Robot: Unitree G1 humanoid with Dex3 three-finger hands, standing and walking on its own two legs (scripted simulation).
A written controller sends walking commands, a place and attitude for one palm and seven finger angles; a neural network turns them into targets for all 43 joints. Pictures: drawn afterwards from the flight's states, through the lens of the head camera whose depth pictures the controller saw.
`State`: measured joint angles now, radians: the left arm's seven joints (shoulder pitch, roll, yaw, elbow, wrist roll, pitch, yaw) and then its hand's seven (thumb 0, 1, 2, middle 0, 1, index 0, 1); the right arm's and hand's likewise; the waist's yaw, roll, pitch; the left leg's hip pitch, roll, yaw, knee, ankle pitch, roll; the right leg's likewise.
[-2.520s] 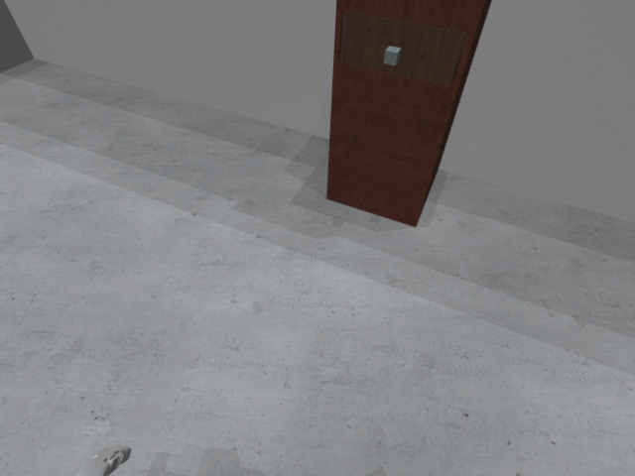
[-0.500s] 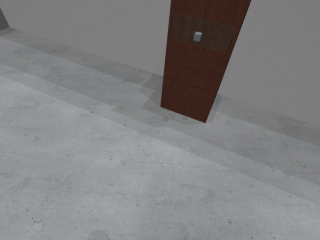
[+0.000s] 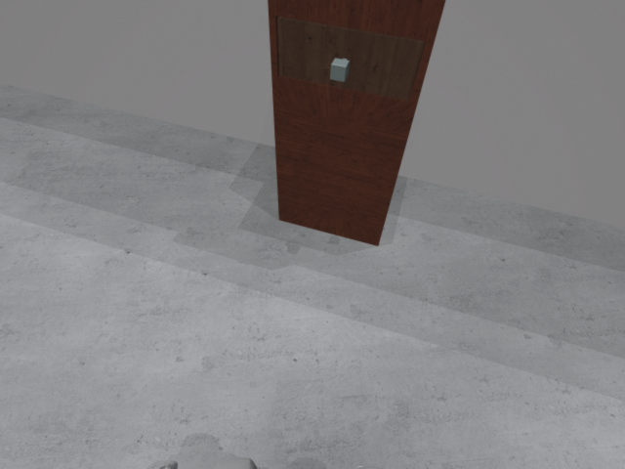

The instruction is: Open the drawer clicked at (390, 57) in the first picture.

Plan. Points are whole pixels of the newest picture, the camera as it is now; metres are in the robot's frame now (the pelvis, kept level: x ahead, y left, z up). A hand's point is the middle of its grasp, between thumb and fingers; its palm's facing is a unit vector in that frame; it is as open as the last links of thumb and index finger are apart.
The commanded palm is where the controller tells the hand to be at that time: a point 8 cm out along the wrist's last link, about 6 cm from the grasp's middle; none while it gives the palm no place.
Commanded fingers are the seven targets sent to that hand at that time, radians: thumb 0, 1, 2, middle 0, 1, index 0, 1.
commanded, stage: walk to a spot facing it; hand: left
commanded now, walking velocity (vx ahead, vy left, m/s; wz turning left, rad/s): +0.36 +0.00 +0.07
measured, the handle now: (341, 66) +1.06 -0.06 -0.01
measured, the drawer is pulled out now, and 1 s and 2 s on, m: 0.00 0.00 0.00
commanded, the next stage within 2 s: turn to face it in 0.20 s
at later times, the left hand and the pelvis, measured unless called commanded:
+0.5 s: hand out of the picture +0.15 +0.24 -0.17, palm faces +0.02 -0.99 -0.15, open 7.4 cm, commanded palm none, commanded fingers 0.00 0.90 0.90 -0.20 -0.30 -0.20 -0.30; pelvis +0.19 +0.07 +0.02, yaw -4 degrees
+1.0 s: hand (203, 336) +0.34 +0.19 -0.14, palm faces -0.17 -0.96 -0.23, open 7.3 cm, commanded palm none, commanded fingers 0.00 0.90 0.90 -0.20 -0.30 -0.20 -0.30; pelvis +0.23 +0.03 +0.02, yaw -13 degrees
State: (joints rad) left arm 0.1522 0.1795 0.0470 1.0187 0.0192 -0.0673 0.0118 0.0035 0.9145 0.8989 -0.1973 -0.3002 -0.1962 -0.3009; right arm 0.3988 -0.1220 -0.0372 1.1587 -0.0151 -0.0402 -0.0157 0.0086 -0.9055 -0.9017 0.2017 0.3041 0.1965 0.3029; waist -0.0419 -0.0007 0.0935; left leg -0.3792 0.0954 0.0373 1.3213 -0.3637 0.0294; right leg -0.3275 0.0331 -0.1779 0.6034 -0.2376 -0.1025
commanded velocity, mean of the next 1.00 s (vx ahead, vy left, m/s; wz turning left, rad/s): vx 0.09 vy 0.00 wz -0.23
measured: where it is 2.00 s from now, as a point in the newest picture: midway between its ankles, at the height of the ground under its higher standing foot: (327, 394)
